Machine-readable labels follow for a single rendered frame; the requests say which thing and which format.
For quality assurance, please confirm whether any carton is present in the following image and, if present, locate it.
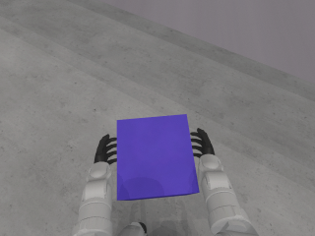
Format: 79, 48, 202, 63
116, 114, 200, 201

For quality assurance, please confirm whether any left robot hand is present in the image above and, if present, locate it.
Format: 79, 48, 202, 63
94, 134, 117, 165

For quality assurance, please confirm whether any right robot forearm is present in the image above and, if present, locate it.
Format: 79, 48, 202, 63
197, 153, 261, 236

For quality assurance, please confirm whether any robot left shin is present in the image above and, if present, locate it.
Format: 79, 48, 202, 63
130, 222, 144, 230

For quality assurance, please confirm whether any robot left foot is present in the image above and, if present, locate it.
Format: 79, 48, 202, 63
139, 222, 147, 233

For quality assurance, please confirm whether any right robot hand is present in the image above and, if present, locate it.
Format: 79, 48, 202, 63
190, 128, 215, 158

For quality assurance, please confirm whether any left robot forearm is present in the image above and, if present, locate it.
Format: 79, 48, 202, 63
71, 161, 114, 236

